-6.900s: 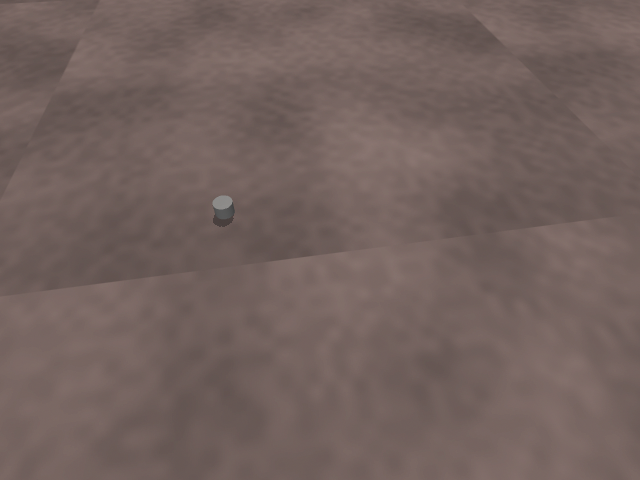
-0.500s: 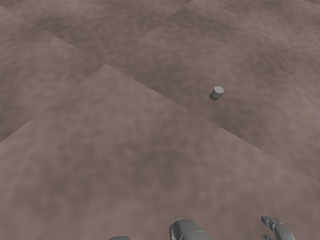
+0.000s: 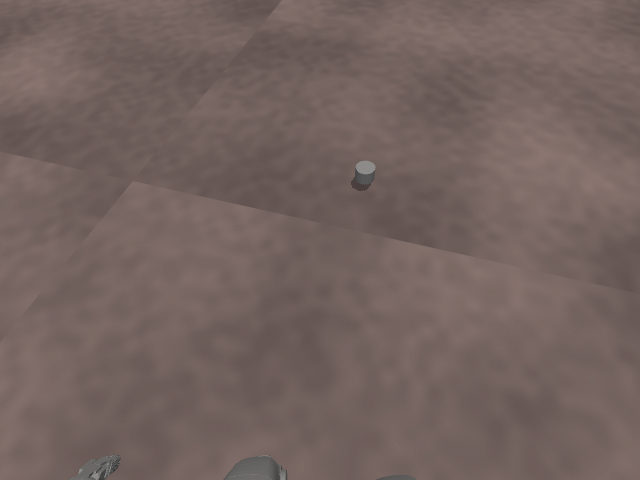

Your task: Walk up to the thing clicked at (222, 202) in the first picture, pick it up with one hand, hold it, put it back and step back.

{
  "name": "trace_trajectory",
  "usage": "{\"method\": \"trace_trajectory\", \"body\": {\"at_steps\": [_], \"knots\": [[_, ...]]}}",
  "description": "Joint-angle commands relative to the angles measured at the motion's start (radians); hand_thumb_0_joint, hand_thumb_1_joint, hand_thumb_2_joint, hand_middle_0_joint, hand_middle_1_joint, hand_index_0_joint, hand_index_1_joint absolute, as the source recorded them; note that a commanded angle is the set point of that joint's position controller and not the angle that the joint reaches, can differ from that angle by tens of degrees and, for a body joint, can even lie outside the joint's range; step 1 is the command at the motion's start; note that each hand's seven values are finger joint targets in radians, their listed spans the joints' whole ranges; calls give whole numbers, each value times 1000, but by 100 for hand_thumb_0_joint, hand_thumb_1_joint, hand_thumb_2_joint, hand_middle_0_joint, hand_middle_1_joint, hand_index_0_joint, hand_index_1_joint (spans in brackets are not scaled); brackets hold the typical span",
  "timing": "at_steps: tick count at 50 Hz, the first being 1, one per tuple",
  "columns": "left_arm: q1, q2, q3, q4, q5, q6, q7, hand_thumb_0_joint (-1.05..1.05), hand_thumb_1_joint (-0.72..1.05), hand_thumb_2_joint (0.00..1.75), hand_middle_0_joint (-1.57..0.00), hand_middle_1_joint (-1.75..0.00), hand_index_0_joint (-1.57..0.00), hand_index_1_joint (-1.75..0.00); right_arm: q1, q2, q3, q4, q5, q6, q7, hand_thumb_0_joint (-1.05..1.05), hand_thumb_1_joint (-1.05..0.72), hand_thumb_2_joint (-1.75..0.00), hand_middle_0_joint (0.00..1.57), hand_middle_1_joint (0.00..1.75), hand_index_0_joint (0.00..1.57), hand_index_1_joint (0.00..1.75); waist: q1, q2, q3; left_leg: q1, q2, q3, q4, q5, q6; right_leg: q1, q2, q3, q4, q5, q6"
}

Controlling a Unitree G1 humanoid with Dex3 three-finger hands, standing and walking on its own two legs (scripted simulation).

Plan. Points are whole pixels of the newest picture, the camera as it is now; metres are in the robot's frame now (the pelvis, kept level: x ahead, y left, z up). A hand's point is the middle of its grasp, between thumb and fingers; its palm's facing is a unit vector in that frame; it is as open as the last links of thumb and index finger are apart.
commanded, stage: walk up
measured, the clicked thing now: (365, 172) +1.33 -0.20 -0.73
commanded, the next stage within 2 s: stand in 0.94 s
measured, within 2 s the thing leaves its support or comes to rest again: neither
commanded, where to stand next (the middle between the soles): +0.07 +0.02 m, yaw -8 degrees
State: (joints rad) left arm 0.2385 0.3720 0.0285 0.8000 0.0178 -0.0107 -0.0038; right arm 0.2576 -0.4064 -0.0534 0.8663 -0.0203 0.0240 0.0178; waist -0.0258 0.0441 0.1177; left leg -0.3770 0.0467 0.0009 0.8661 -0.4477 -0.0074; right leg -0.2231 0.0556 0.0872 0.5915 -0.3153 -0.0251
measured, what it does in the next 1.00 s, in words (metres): steps on the spot: left foot, then right foot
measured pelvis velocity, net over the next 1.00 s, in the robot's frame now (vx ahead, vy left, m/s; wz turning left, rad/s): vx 0.01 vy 0.01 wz -0.17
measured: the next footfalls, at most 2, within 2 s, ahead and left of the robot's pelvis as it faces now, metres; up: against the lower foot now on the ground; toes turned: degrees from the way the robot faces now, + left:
left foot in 0.08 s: +0.07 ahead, +0.13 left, +0.00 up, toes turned -6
right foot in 0.34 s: +0.04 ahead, -0.13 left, +0.00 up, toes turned -4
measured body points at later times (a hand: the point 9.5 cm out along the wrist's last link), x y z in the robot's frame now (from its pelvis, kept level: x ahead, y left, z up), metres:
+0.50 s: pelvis +0.00 -0.01 +0.00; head +0.03 -0.03 +0.44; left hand +0.11 +0.29 -0.12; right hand +0.06 -0.34 -0.13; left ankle +0.03 +0.13 -0.72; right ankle +0.00 -0.13 -0.73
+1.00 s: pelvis +0.01 +0.01 +0.02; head +0.01 +0.00 +0.47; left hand +0.17 +0.28 -0.11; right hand +0.03 -0.31 -0.12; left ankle +0.03 +0.13 -0.73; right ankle +0.00 -0.13 -0.73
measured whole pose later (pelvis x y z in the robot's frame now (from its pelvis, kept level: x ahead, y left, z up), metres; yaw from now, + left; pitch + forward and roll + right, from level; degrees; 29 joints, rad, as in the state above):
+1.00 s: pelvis +0.01 +0.01 +0.02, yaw -10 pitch -3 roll +0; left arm 0.06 0.35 0.00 1.11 0.00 -0.02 0.00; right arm 0.10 -0.35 -0.01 1.12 -0.01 -0.01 0.02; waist -0.02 0.00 0.06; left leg -0.11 0.03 0.05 0.36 -0.19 -0.01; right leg -0.14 0.01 0.09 0.38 -0.19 0.02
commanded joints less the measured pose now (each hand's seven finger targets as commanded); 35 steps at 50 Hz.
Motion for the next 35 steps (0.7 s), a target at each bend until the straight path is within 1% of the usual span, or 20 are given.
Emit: {"method": "trace_trajectory", "body": {"at_steps": [1,3,4,5,6,8,10,13,15,16,17,18,19,24,26,27,28,29,31,35], "knots": [[-12,274,83,-82,-2,-8,15,0,90,90,-20,-30,-20,-30,13,-172,-57,-67,-1,-50,-23,0,-90,-90,20,30,20,30,19,-202,-103,115,-37,22,-185,70,15,-45,-212,197,-64,485,-179],[-67,234,68,-99,-19,4,15,0,90,90,-20,-30,-20,-30,94,-177,-66,-37,-8,-62,-30,0,-90,-90,20,30,20,30,-37,-128,-126,273,-28,-7,-388,263,40,-147,-167,178,47,365,-109],[-49,168,50,-108,-30,6,16,0,90,90,-20,-30,-20,-30,80,-243,-81,-50,-23,-71,-34,0,-90,-90,20,30,20,30,-27,57,-136,317,157,-262,-500,320,85,-238,-50,137,181,172,-33],[-18,178,50,-86,-29,15,25,0,90,90,-20,-30,-20,-30,12,-301,-85,-76,-10,-77,-31,0,-90,-90,20,30,20,30,-2,159,-127,248,352,-488,-578,262,209,-253,56,48,305,-236,-4],[-17,259,74,-54,-13,18,33,0,90,90,-20,-30,-20,-30,-15,-319,-93,-78,-1,-79,-25,0,-90,-90,20,30,20,30,-2,114,-104,169,416,-545,-563,246,295,-204,9,72,441,-315,4],[-4,242,78,-26,-15,14,23,0,90,90,-20,-30,-20,-30,-61,-260,-71,-87,-4,-83,-30,0,-90,-90,20,30,20,30,31,69,-51,143,309,-344,-526,307,253,-218,-18,67,470,-262,0],[12,234,75,-2,-17,5,8,0,90,90,-20,-30,-20,-30,-65,-265,-73,-76,-11,-79,-31,0,-90,-90,20,30,20,30,24,151,-47,140,250,-214,-499,315,208,-195,-42,9,337,-218,-1],[10,201,71,16,-9,-7,-5,0,90,90,-20,-30,-20,-30,-62,-252,-63,-81,-17,-63,-21,0,-90,-90,20,30,20,30,12,173,-103,162,212,-140,-434,354,183,-78,-27,-81,120,-175,7],[70,188,69,57,-3,-14,4,0,90,90,-20,-30,-20,-30,-102,-236,-52,-90,-3,-45,-16,0,-90,-90,20,30,20,30,50,139,-141,110,187,-77,-332,365,153,62,-7,-117,-77,0,-3],[69,198,71,62,3,-23,12,0,90,90,-20,-30,-20,-30,-99,-201,-37,-88,3,-39,-15,0,-90,-90,20,30,20,30,56,96,-155,83,165,-52,-266,371,116,114,-23,-70,-164,74,-13],[46,249,82,56,16,-35,19,0,90,90,-20,-30,-20,-30,-85,-146,-22,-96,14,-33,-13,0,-90,-90,20,30,20,30,44,-57,-159,-1,102,-14,-144,282,62,148,-139,150,-215,116,-45],[-19,307,84,36,13,-45,21,0,90,90,-20,-30,-20,-30,-94,-105,-11,-99,20,-27,-13,0,-90,-90,20,30,20,30,24,-180,-105,-77,6,26,-114,5,7,62,-328,419,-274,96,-142],[-52,331,81,33,11,-47,19,0,90,90,-20,-30,-20,-30,-114,-166,-28,-74,16,-20,-22,0,-90,-90,20,30,20,30,28,-170,-91,30,22,-38,-24,-114,12,-58,-379,449,-234,165,-234],[-90,256,55,65,-4,-50,23,0,90,90,-20,-30,-20,-30,-75,-150,-18,1,23,-39,-20,0,-90,-90,20,30,20,30,3,-196,-133,130,7,-23,-279,60,32,27,-234,179,-107,498,-127],[-112,231,44,66,-17,-43,20,0,90,90,-20,-30,-20,-30,-58,-164,-24,28,14,-46,-20,0,-90,-90,20,30,20,30,-6,-141,-176,282,39,-54,-400,344,47,-35,-200,132,-67,454,-69],[-99,202,38,74,-25,-40,19,0,90,90,-20,-30,-20,-30,-79,-191,-27,28,9,-53,-21,0,-90,-90,20,30,20,30,9,-90,-203,311,105,-131,-434,419,75,-52,-154,101,-60,344,-31],[-79,204,37,107,-31,-34,19,0,90,90,-20,-30,-20,-30,-150,-211,-25,27,16,-53,-15,0,-90,-90,20,30,20,30,45,-59,-169,229,127,-152,-426,319,102,-23,-107,69,-103,137,-16],[-89,214,36,126,-21,-36,21,0,90,90,-20,-30,-20,-30,-175,-196,-19,32,18,-50,-10,0,-90,-90,20,30,20,30,44,-63,-144,205,121,-131,-425,271,92,4,-121,83,-150,88,-21],[-134,225,37,145,-18,-42,17,0,90,90,-20,-30,-20,-30,-169,-172,-8,61,18,-47,-9,0,-90,-90,20,30,20,30,26,-70,-114,226,60,-57,-424,278,52,-15,-154,126,-180,162,-34],[-153,213,28,184,-20,-42,17,0,90,90,-20,-30,-20,-30,-180,-170,-3,108,21,-49,-8,0,-90,-90,20,30,20,30,24,-65,-121,254,71,-61,-484,284,52,17,-148,105,-219,209,-26]]}}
